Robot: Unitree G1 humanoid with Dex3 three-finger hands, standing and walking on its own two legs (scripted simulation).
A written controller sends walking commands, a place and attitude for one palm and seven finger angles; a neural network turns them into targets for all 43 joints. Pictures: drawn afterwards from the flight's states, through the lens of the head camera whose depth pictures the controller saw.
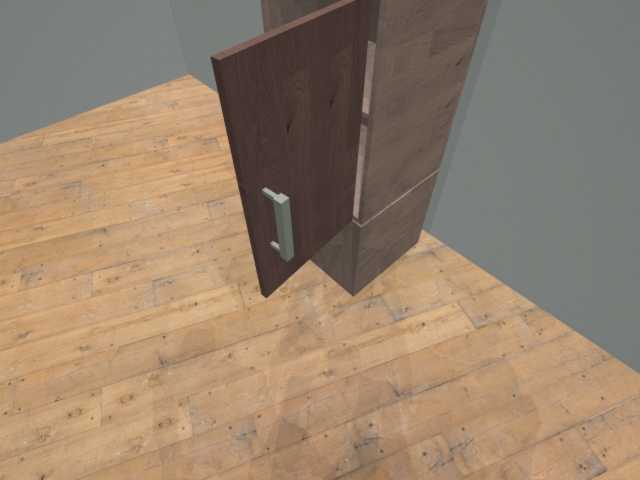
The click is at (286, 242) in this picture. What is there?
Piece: cupboard door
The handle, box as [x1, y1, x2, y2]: [262, 187, 293, 261]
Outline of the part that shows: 265,187 262,189 262,193 272,199 274,203 279,241 278,244 272,241 270,245 280,253 280,256 287,261 293,256 288,197 281,193 277,195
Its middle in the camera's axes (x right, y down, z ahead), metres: -0.09 -0.03 +0.79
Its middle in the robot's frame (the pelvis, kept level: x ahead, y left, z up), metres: +0.59 +0.12 -0.10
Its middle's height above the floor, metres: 0.68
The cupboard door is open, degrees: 97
